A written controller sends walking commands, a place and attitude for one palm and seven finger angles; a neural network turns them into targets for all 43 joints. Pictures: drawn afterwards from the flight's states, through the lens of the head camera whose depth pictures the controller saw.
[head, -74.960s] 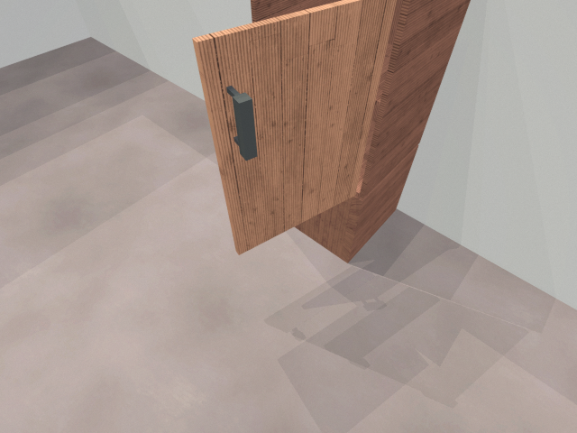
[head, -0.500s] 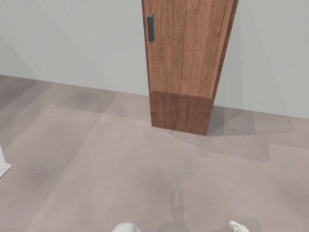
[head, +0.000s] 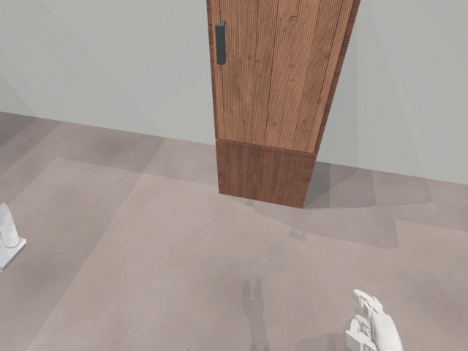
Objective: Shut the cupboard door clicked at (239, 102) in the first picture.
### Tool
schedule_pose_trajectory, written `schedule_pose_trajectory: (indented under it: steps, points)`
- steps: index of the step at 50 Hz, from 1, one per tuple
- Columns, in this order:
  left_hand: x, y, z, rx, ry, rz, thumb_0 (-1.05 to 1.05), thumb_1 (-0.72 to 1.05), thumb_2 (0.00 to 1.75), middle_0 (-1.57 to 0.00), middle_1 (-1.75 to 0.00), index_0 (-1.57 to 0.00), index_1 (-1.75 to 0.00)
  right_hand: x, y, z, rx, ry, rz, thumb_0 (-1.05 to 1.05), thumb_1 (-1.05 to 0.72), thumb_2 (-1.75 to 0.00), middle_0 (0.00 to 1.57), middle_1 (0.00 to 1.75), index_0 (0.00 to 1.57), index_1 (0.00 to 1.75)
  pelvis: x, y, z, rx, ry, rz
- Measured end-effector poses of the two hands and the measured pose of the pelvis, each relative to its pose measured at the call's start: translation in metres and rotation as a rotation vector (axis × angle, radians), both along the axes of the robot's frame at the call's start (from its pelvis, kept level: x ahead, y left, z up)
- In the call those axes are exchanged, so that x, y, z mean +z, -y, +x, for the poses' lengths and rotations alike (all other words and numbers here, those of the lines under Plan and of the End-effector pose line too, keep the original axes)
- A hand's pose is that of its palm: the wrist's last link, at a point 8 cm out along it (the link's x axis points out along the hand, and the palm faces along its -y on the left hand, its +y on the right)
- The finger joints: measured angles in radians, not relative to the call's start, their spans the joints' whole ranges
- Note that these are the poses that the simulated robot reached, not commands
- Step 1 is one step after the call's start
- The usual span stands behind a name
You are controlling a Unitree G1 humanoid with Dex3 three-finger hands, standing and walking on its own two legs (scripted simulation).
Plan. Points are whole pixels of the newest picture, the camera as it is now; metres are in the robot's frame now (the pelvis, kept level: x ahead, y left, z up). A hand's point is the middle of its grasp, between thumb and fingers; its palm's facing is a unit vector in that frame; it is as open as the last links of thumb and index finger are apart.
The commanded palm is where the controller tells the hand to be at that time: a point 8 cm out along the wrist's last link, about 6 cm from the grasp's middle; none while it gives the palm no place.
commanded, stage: stop stepping back and stand still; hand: left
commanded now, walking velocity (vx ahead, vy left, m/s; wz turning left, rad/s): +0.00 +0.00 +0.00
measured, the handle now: (222, 42) +1.03 +0.11 +0.10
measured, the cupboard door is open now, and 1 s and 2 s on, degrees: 0 0 0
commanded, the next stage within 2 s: let the arm hang, fingers relaxed in 0.94 s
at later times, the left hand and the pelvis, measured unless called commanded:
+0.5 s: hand out of the picture +0.18 +0.32 +0.15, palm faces +0.42 -0.78 -0.46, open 7.4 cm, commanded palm +0.13 +0.35 +0.18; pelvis -0.01 +0.05 +0.01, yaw +0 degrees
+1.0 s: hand out of the picture +0.17 +0.33 +0.15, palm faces +0.42 -0.79 -0.44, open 7.4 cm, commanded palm +0.11 +0.37 +0.18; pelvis -0.02 +0.06 +0.01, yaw +1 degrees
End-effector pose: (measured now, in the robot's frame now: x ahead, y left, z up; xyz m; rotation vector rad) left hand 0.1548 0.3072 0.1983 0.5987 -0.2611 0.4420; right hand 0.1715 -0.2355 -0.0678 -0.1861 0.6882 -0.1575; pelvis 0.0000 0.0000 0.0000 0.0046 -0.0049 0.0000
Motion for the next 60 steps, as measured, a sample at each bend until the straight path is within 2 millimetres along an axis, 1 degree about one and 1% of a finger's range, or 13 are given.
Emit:
schedule_pose_trajectory:
  steps: [4, 7, 11, 17, 22, 27, 38, 47, 52, 53, 55, 58, 60]
  points:
    - [-0.022, -0.001, 0.006, 0.001, -0.084, -0.076, 0.01, 0.89, 0.9, -0.21, -0.3, -0.21, -0.31, -0.01, -0.016, -0.007, 0.01, -0.05, 0.029, 0.01, -0.9, -0.9, 0.2, 0.3, 0.2, 0.3, 0.0, -0.007, 0.003, -0.003, -0.007, -0.006]
    - [-0.028, 0.003, 0.007, -0.031, -0.098, -0.108, 0.01, 0.89, 0.9, -0.21, -0.3, -0.21, -0.31, -0.015, -0.025, -0.016, 0.016, -0.095, 0.026, 0.01, -0.9, -0.9, 0.2, 0.3, 0.2, 0.3, 0.0, -0.012, 0.004, -0.001, -0.005, -0.005]
    - [-0.017, 0.0, 0.005, -0.069, -0.065, -0.075, 0.02, 0.89, 0.9, -0.22, -0.3, -0.22, -0.31, -0.016, -0.033, -0.025, 0.014, -0.125, 0.011, 0.01, -0.9, -0.9, 0.2, 0.3, 0.21, 0.3, 0.001, -0.019, 0.002, 0.003, -0.003, -0.009]
    - [0.001, -0.023, -0.001, -0.05, -0.031, -0.005, 0.01, 0.89, 0.9, -0.22, -0.3, -0.22, -0.31, -0.013, -0.039, -0.034, -0.007, -0.117, 0.003, 0.01, -0.9, -0.9, 0.2, 0.3, 0.21, 0.3, 0.003, -0.032, -0.002, 0.001, -0.008, -0.02]
    - [-0.014, -0.04, -0.009, -0.007, -0.083, -0.055, 0.01, 0.89, 0.9, -0.21, -0.3, -0.22, -0.31, -0.01, -0.043, -0.04, -0.017, -0.106, -0.007, 0.01, -0.9, -0.9, 0.2, 0.3, 0.21, 0.3, 0.005, -0.041, -0.007, -0.001, -0.012, -0.024]
    - [-0.032, -0.043, -0.017, -0.004, -0.113, -0.124, 0.01, 0.89, 0.9, -0.21, -0.3, -0.21, -0.31, -0.005, -0.048, -0.045, -0.004, -0.103, -0.036, 0.01, -0.9, -0.9, 0.2, 0.3, 0.2, 0.3, 0.005, -0.048, -0.014, 0.007, -0.009, -0.026]
    - [-0.014, -0.055, -0.028, -0.017, -0.037, -0.075, 0.01, 0.89, 0.9, -0.21, -0.3, -0.22, -0.31, 0.003, -0.066, -0.043, 0.028, -0.062, -0.041, 0.01, -0.9, -0.9, 0.2, 0.3, 0.21, 0.3, 0.006, -0.057, -0.023, 0.014, -0.008, -0.035]
    - [-0.03, -0.06, -0.025, 0.008, -0.099, -0.12, 0.01, 0.89, 0.9, -0.21, -0.3, -0.21, -0.31, -0.003, -0.077, -0.045, 0.036, -0.084, -0.02, 0.01, -0.9, -0.9, 0.2, 0.3, 0.21, 0.3, 0.007, -0.063, -0.022, 0.013, -0.015, -0.032]
    - [-0.027, -0.056, -0.02, -0.015, -0.093, -0.11, 0.01, 0.89, 0.9, -0.21, -0.3, -0.21, -0.31, -0.005, -0.076, -0.045, 0.04, -0.104, -0.028, 0.01, -0.9, -0.9, 0.2, 0.3, 0.21, 0.3, 0.007, -0.062, -0.019, 0.018, -0.018, -0.031]
    - [-0.033, -0.055, -0.017, -0.03, -0.101, -0.111, 0.01, 0.89, 0.9, -0.21, -0.3, -0.21, -0.31, -0.007, -0.075, -0.044, 0.051, -0.097, -0.015, 0.01, -0.9, -0.9, 0.2, 0.3, 0.21, 0.3, 0.006, -0.062, -0.019, 0.025, -0.022, -0.034]
    - [-0.071, -0.058, -0.004, -0.035, -0.248, -0.16, 0.01, 0.9, 0.9, -0.21, -0.3, -0.21, -0.31, -0.018, -0.072, -0.043, 0.097, -0.124, -0.003, 0.01, -0.9, -0.9, 0.2, 0.3, 0.21, 0.3, 0.003, -0.065, -0.022, 0.037, -0.024, -0.038]
    - [-0.156, -0.057, -0.001, 0.006, -0.603, -0.291, 0.0, 0.9, 0.9, -0.2, -0.3, -0.2, -0.3, -0.035, -0.06, -0.047, 0.107, -0.179, -0.003, 0.0, -0.9, -0.9, 0.2, 0.3, 0.21, 0.3, -0.002, -0.069, -0.026, 0.034, -0.023, -0.036]
    - [-0.211, -0.045, -0.015, 0.021, -0.836, -0.367, 0.0, 0.9, 0.9, -0.2, -0.3, -0.2, -0.3, -0.04, -0.051, -0.056, 0.084, -0.21, -0.013, 0.0, -0.9, -0.9, 0.2, 0.3, 0.21, 0.3, -0.003, -0.069, -0.028, 0.026, -0.017, -0.03]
